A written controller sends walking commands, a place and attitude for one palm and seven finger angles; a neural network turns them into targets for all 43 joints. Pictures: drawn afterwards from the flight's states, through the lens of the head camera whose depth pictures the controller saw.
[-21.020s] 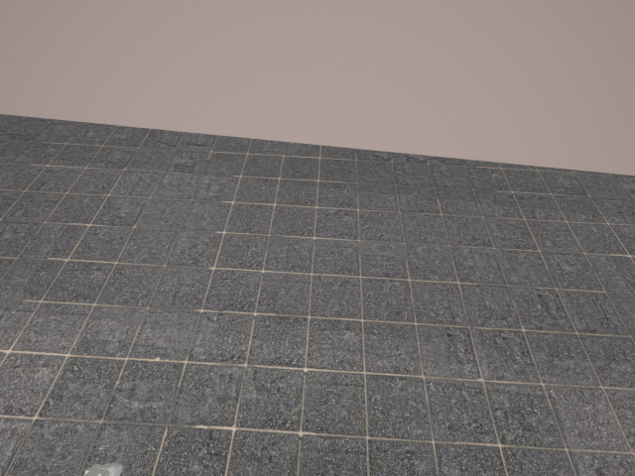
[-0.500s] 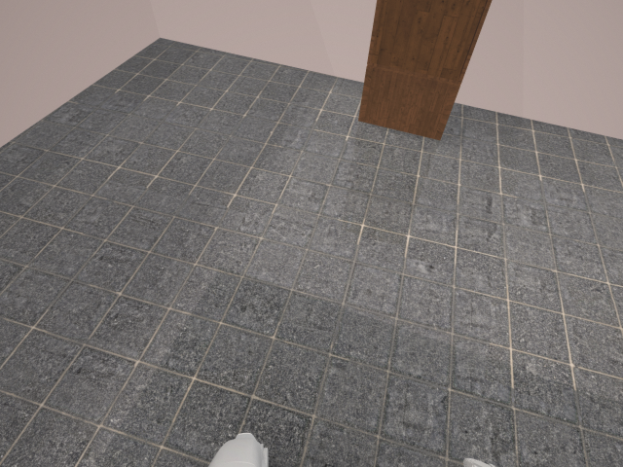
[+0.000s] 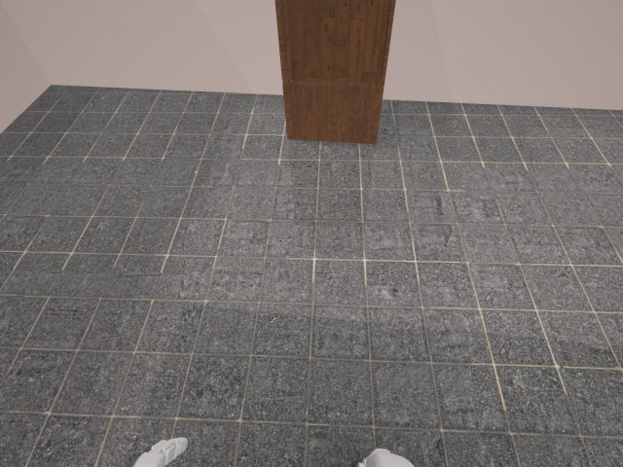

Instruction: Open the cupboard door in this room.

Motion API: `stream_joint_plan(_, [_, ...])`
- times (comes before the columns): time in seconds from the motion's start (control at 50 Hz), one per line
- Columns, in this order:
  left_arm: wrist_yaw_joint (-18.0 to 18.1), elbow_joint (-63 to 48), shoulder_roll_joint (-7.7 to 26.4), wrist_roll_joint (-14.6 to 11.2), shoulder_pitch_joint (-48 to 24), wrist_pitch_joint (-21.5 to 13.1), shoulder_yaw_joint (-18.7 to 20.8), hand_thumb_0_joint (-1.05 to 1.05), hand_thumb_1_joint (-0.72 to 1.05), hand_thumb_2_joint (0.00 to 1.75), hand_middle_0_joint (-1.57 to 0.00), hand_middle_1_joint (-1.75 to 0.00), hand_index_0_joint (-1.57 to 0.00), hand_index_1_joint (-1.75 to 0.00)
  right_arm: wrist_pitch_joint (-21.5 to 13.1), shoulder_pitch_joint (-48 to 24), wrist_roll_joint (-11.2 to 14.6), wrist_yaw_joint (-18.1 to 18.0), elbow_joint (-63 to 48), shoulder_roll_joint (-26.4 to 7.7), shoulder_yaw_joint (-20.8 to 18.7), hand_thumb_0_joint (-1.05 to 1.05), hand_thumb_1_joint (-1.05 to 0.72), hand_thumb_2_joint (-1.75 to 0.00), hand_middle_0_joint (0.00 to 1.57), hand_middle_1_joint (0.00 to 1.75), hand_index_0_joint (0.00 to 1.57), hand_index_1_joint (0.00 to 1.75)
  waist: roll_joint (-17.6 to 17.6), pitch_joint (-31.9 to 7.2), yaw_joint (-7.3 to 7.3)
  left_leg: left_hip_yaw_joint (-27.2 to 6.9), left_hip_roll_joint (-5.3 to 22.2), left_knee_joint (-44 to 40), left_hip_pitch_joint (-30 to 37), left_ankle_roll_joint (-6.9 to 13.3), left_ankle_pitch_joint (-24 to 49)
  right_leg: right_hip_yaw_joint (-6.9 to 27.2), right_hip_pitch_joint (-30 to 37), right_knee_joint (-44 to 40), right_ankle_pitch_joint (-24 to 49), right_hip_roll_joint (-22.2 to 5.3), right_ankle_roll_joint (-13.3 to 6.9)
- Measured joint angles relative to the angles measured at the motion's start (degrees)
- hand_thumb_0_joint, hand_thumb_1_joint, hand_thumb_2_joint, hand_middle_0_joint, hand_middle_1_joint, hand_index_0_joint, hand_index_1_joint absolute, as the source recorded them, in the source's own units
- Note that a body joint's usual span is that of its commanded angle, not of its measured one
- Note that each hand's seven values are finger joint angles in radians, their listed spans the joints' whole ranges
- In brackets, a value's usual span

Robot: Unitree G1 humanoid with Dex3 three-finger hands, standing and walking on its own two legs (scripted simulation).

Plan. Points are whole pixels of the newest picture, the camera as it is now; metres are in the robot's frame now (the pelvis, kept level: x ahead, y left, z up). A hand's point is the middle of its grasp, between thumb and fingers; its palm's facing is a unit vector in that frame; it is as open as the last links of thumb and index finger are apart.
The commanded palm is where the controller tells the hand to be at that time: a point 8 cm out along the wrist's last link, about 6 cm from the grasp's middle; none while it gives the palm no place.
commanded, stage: turn or walk to find it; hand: left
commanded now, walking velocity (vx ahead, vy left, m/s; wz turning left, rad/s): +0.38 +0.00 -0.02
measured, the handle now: out of the picture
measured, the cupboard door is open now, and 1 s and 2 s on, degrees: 0 0 0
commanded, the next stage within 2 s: stand and wait in 0.68 s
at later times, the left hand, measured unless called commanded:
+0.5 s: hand out of the picture +0.14 +0.14 -0.16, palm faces +0.14 -0.97 -0.18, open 7.3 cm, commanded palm none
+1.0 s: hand (236, 253) +0.53 +0.16 -0.16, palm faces +0.00 -0.97 -0.25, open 7.3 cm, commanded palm none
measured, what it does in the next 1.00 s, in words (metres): walks ahead: right foot, then left foot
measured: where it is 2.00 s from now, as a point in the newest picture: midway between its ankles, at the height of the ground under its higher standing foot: (324, 373)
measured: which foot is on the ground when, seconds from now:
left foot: down 0.00-0.02, up 0.04-0.54, down 0.56-0.98, up 1.00-1.00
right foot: up 0.00-0.00, down 0.02-0.56, up 0.58-0.94, down 0.96-1.00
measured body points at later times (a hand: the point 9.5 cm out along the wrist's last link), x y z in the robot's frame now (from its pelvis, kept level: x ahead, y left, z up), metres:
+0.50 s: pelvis +0.22 -0.02 +0.01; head +0.25 -0.02 +0.46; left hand +0.13 +0.20 -0.15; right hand +0.37 -0.24 -0.13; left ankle +0.33 +0.12 -0.70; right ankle +0.10 -0.10 -0.73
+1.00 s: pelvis +0.43 -0.03 -0.01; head +0.45 -0.05 +0.44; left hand +0.53 +0.21 -0.14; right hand +0.37 -0.26 -0.17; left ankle +0.35 +0.11 -0.72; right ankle +0.51 -0.14 -0.73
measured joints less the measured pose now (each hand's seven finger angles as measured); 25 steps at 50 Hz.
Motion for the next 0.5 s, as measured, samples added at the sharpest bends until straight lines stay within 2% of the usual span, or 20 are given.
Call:
stream_joint_plan(0.02, [0.0, -0.1, -0.1, 0.1, -0.3, -0.8, -0.1, 0.00, 0.91, 0.90, -0.19, -0.30, -0.20, -0.30, 0.2, 0.6, 0.1, 0.1, 0.5, 0.1, 0.0, 0.01, -0.92, -0.90, 0.20, 0.30, 0.20, 0.29, 0.4, 0.2, 0.16, -0.3, 1.2, 3.9, -0.6, -0.3, -2.3, -0.7, 1.8, -1.8, 0.3, 0.9, -1.0])
stream_joint_plan(0.04, [0.2, -0.1, -0.6, 0.1, -0.7, -1.9, -0.1, 0.00, 0.91, 0.90, -0.19, -0.30, -0.20, -0.30, 0.7, 0.3, 0.4, 0.3, 1.2, 0.1, 0.1, 0.01, -0.91, -0.90, 0.20, 0.30, 0.20, 0.29, 1.3, 0.8, 0.50, -1.8, 2.7, 11.0, -3.0, 0.7, -4.0, -1.3, 1.9, 0.0, -0.7, 1.8, -2.2])
stream_joint_plan(0.08, [0.6, 0.1, -1.1, -0.4, -0.5, -3.3, -0.3, 0.00, 0.91, 0.90, -0.20, -0.30, -0.20, -0.30, 1.9, -1.4, 0.9, 0.5, 1.6, 0.2, 0.4, 0.01, -0.91, -0.90, 0.20, 0.30, 0.20, 0.29, 1.4, 1.5, 0.81, -7.6, 1.9, 29.4, -10.4, 2.3, -6.1, -2.0, 3.0, 2.2, -3.4, 2.4, -3.6])
stream_joint_plan(0.1, [0.8, 0.4, -1.5, -0.5, 0.0, -3.5, -0.4, 0.00, 0.91, 0.90, -0.20, -0.30, -0.20, -0.30, 2.2, -2.4, 1.0, 0.5, 1.5, 0.2, 0.4, 0.01, -0.91, -0.90, 0.20, 0.30, 0.20, 0.29, 1.3, 1.6, 1.06, -9.3, 1.2, 36.9, -14.1, 2.9, -4.8, -2.3, 4.5, 1.5, -4.0, 2.6, -3.8])
stream_joint_plan(0.12, [1.1, 0.8, -1.9, -0.7, 0.8, -3.5, -0.6, 0.00, 0.91, 0.90, -0.20, -0.30, -0.20, -0.30, 2.2, -3.6, 0.9, 0.5, 1.1, 0.0, 0.3, 0.01, -0.91, -0.90, 0.20, 0.30, 0.20, 0.29, 1.4, 1.5, 1.32, -10.2, 0.9, 42.0, -17.5, 3.2, -2.5, -2.6, 6.2, -0.1, -4.0, 2.8, -3.6])
stream_joint_plan(0.16, [2.0, 1.4, -2.4, -1.4, 2.8, -3.9, 0.2, -0.01, 0.92, 0.90, -0.20, -0.30, -0.21, -0.30, 2.2, -6.1, 0.6, 0.4, -0.2, -0.6, 0.0, 0.01, -0.91, -0.90, 0.20, 0.30, 0.20, 0.29, 1.7, 1.0, 1.90, -10.7, 1.3, 45.4, -23.1, 3.3, 1.8, -3.1, 9.6, -3.9, -3.6, 3.6, -3.8])
stream_joint_plan(0.24, [2.9, 3.0, -0.5, -0.8, 6.8, -4.2, 0.5, -0.03, 0.96, 0.90, -0.20, -0.30, -0.21, -0.30, 2.1, -11.2, 0.1, 0.6, -3.7, -1.6, -0.5, 0.01, -0.91, -0.90, 0.20, 0.30, 0.20, 0.29, 2.0, -0.9, 2.93, -10.2, 2.4, 41.0, -30.2, 2.4, 6.6, -3.5, 15.2, -10.4, -3.2, 4.9, -4.2])
stream_joint_plan(0.32, [2.7, 5.5, 0.0, -0.6, 10.8, -4.0, -0.3, -0.02, 0.94, 0.90, -0.20, -0.30, -0.21, -0.30, 2.0, -15.8, 0.1, 1.3, -6.4, -2.5, -0.6, 0.01, -0.92, -0.90, 0.20, 0.30, 0.20, 0.29, 2.3, -1.9, 3.55, -10.1, 3.0, 33.5, -33.2, 1.7, 10.8, -3.8, 20.1, -14.5, -4.0, 6.0, -4.0])
stream_joint_plan(0.4, [2.5, 7.3, -0.6, -0.7, 14.1, -4.0, -1.1, -0.01, 0.93, 0.90, -0.20, -0.30, -0.20, -0.30, 2.1, -19.7, 0.2, 1.9, -7.9, -3.0, -0.2, 0.00, -0.92, -0.90, 0.19, 0.30, 0.20, 0.29, 2.0, -1.4, 4.97, -9.6, 2.8, 24.2, -32.6, 1.9, 13.4, -4.2, 24.6, -17.0, -5.9, 6.6, -3.3])
stream_joint_plan(0.5, [2.5, 9.0, -1.7, -0.6, 17.4, -3.6, -1.7, 0.00, 0.91, 0.90, -0.20, -0.30, -0.20, -0.30, 2.1, -23.2, 0.2, 2.3, -8.8, -3.0, 0.6, 0.00, -0.92, -0.90, 0.19, 0.30, 0.20, 0.29, 0.7, 0.6, 7.23, -7.9, 1.1, 15.4, -28.7, 3.7, 11.6, -4.5, 29.6, -17.5, -10.0, 6.0, -1.5])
